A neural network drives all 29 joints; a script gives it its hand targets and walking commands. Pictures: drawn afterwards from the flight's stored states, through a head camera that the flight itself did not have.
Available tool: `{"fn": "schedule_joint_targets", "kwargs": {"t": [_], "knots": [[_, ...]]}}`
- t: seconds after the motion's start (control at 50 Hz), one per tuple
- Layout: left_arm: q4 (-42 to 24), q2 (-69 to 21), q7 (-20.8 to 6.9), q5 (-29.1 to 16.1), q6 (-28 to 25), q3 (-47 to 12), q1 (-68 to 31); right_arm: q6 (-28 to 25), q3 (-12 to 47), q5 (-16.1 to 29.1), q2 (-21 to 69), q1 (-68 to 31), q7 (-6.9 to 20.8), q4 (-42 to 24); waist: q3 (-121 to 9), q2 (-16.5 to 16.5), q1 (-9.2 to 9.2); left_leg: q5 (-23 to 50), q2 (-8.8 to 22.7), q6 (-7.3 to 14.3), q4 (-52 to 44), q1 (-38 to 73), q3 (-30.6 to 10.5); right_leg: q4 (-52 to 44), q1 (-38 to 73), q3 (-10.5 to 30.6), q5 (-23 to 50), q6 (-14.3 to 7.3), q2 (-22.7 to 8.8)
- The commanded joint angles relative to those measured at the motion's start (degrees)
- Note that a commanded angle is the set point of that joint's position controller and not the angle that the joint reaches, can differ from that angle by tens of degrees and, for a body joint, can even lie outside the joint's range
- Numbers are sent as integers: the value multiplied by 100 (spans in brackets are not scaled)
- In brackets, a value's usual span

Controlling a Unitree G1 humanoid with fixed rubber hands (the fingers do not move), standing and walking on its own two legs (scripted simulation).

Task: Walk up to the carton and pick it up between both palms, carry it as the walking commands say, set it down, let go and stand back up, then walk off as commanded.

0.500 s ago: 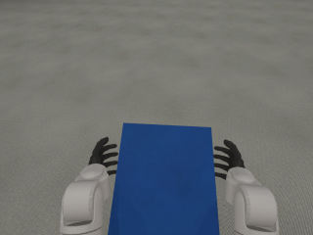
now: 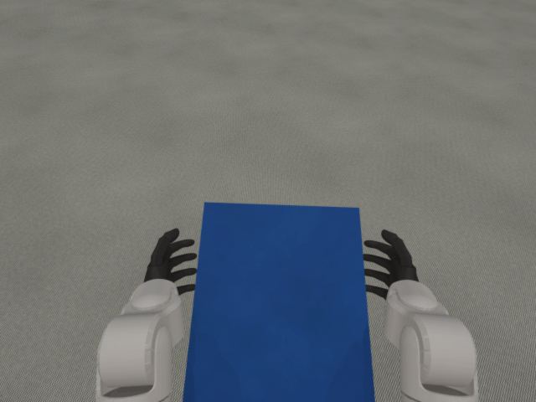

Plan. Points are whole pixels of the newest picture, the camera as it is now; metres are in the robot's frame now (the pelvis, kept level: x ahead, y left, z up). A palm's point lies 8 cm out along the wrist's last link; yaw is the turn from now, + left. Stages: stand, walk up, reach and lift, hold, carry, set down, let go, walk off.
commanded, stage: carry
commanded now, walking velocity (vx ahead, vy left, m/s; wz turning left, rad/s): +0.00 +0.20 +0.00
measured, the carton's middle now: (277, 306) +0.28 +0.01 +0.00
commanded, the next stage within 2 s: none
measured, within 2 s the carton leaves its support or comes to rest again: neither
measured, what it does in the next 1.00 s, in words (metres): steps to the left: right foot, then left foot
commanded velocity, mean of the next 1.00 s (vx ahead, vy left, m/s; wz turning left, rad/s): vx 0.00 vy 0.20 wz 0.00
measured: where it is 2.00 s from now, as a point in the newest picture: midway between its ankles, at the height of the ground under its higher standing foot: outside the picture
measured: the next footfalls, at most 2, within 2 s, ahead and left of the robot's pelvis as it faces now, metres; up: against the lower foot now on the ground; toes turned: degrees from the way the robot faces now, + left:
right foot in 0.08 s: +0.02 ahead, -0.07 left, +0.00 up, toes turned -10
left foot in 0.42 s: +0.04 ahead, +0.27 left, +0.00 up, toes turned +7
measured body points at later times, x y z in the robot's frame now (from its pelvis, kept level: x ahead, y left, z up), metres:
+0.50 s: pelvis -0.03 +0.16 +0.00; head -0.02 +0.17 +0.45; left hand +0.24 +0.32 +0.08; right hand +0.25 +0.01 +0.09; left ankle +0.00 +0.27 -0.73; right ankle -0.04 -0.02 -0.69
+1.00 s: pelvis -0.07 +0.29 +0.00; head -0.06 +0.28 +0.45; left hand +0.21 +0.44 +0.10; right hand +0.21 +0.13 +0.10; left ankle -0.04 +0.44 -0.71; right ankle -0.06 +0.12 -0.73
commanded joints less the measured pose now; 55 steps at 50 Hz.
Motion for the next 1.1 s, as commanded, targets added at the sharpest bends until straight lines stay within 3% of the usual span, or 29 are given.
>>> {"fn": "schedule_joint_targets", "kwargs": {"t": [0.0,0.04,0.06,0.08,0.1,0.12,0.16,0.22,0.32,0.36,0.38,0.4,0.42,0.44,0.48,0.52,0.62,0.68,0.7,0.72,0.74,0.76,0.8,0.86,0.98,1.02,1.04,1.06,1.08], "knots": [[-304,-5132,-1484,-2143,-56,-3518,-2083,55,3425,2009,5288,-1747,1356,-257,-1560,898,-117,1227,1470,695,-921,1271,-1445,-1032,402,39,141,-127,41],[-102,-5080,-1495,-2090,-17,-3359,-1952,123,3455,1987,5253,-1763,1315,-166,-1501,645,-8,1071,1277,533,-657,965,-1241,-2361,1181,-59,827,-226,47],[-17,-5058,-1510,-2063,-1,-3280,-1989,152,3451,1958,5220,-1748,1298,-90,-1424,333,11,776,1118,290,-327,466,-1072,-3059,1818,194,1390,-297,-287],[95,-4989,-1527,-2022,14,-3172,-1902,179,3442,1950,5210,-1766,1279,-51,-1273,-437,48,214,757,-62,408,-513,-864,-3570,2526,1314,1454,-492,-1154],[333,-5040,-1519,-1898,-41,-3072,-1854,206,3528,1986,5079,-2142,1291,-312,-953,-1859,115,-1386,208,-534,1557,-1471,-530,-3959,2294,3037,2719,-1310,-2666],[238,-5115,-1529,-1957,-28,-3116,-2011,206,3529,2028,5177,-2380,1288,-316,-677,-1271,98,-1767,222,-586,2854,-1570,-1070,-3939,1922,2877,3489,-1669,-2797],[134,-5206,-1565,-2003,-67,-3157,-2132,160,3626,2128,5343,-2530,1306,-300,-531,-321,50,-1052,357,-634,3528,-1496,-1181,-3868,1642,1904,2774,-1303,-2222],[-112,-5208,-1563,-2077,-135,-3221,-2236,102,3647,2186,5481,-2317,1292,-272,-655,-757,-34,-806,346,-794,2745,-1214,-613,-3393,1786,840,3600,-834,-1537],[-212,-4986,-1483,-1991,-67,-3198,-1903,167,3641,2241,5351,-2074,1259,-267,-973,-1333,32,-872,243,-744,836,-324,-114,-3122,1843,704,4006,-642,-1560],[-230,-4958,-1449,-1968,-44,-3261,-1876,196,3612,2236,5300,-1946,1273,-242,-1244,-1129,-49,-204,82,-677,-323,433,124,-2607,1749,519,3564,-335,-1406],[-221,-4928,-1435,-1935,-34,-3290,-1848,204,3579,2201,5229,-1928,1276,-247,-1439,-574,-49,-53,165,-683,-687,1066,82,-2101,1444,296,3097,-131,-1174],[-164,-4867,-1415,-1876,-13,-3294,-1851,220,3534,2161,5142,-1948,1296,-201,-1544,-43,-71,641,773,-568,-812,1687,-504,-1637,783,153,1996,98,-948],[-358,-4936,-1421,-1964,3,-3468,-2076,194,3369,2099,5050,-1805,1323,-87,-1451,1707,-170,2404,2090,54,-850,2019,-2271,-733,-562,-251,-253,372,-308],[-382,-5129,-1438,-2060,-8,-3590,-2171,148,3368,2187,5206,-1931,1360,-244,-1431,1887,-169,3025,2128,522,-798,2023,-2346,191,-840,17,-1272,221,-120],[-442,-5425,-1513,-2269,-52,-3758,-2410,52,3352,2161,5484,-1909,1391,-291,-1491,1197,-111,2726,1655,627,-627,1704,-1460,1104,-585,292,-618,91,-239],[-550,-5541,-1552,-2373,-102,-3883,-2516,-22,3309,2074,5548,-1859,1405,-279,-1481,1122,-94,1831,1347,569,-727,1475,-1034,936,-451,229,-76,58,-248],[-402,-5262,-1507,-2206,-62,-3630,-2239,11,3396,2037,5368,-1820,1382,-307,-1546,954,-128,1252,1461,701,-949,1378,-1389,-503,136,100,25,-81,-14],[-123,-5136,-1514,-2116,10,-3395,-2004,115,3448,2005,5311,-1818,1326,-185,-1481,696,-25,1124,1296,551,-722,1070,-1269,-2156,1047,-26,681,-213,55],[-44,-5132,-1528,-2095,25,-3326,-2039,146,3451,1986,5283,-1806,1311,-115,-1415,445,9,840,1158,338,-466,684,-1118,-2972,1624,113,1323,-270,-161],[67,-5089,-1543,-2059,38,-3226,-1974,170,3447,1969,5266,-1827,1295,-60,-1311,-103,37,411,894,1,98,-157,-964,-3375,2383,868,1510,-419,-812],[267,-5056,-1540,-1950,-4,-3126,-1938,200,3494,1985,5159,-2075,1299,-242,-1027,-1619,78,-951,311,-495,1077,-1305,-611,-3820,2479,2792,2413,-1095,-2335],[265,-5146,-1542,-1971,-4,-3126,-2040,215,3489,2036,5167,-2379,1304,-301,-755,-1550,126,-1742,247,-622,2575,-1470,-940,-3905,1972,2941,3463,-1674,-2856],[167,-5240,-1567,-2003,-39,-3144,-2152,171,3623,2167,5371,-2633,1322,-300,-549,-408,61,-1161,371,-629,3433,-1401,-1185,-3864,1611,2015,2939,-1371,-2294],[-84,-5278,-1568,-2075,-111,-3217,-2272,111,3662,2227,5537,-2405,1318,-267,-651,-768,-33,-826,363,-765,2569,-1108,-616,-3408,1752,850,3583,-839,-1530],[-189,-5035,-1476,-1982,-30,-3228,-1909,188,3638,2276,5395,-2057,1289,-246,-1142,-1259,-28,-377,156,-708,7,151,-1,-2871,1808,642,3828,-466,-1507],[-175,-4974,-1445,-1923,-4,-3291,-1873,210,3581,2224,5267,-1992,1299,-237,-1506,-405,-50,64,315,-666,-746,1290,-59,-1993,1279,269,2835,-55,-1097],[-108,-4912,-1425,-1859,20,-3285,-1885,235,3526,2180,5128,-2035,1321,-176,-1478,353,-58,1180,1211,-461,-883,1800,-1001,-1401,452,62,1309,179,-788],[-366,-5022,-1439,-2002,33,-3524,-2195,194,3331,2138,5113,-1828,1358,-44,-1331,2037,-203,2449,2207,278,-939,2016,-2519,-487,-886,-214,-822,320,-148],[-369,-5257,-1468,-2107,12,-3623,-2259,142,3385,2238,5327,-1999,1392,-272,-1455,1797,-156,2964,2092,568,-772,1998,-2262,402,-806,160,-1239,161,-162]]}}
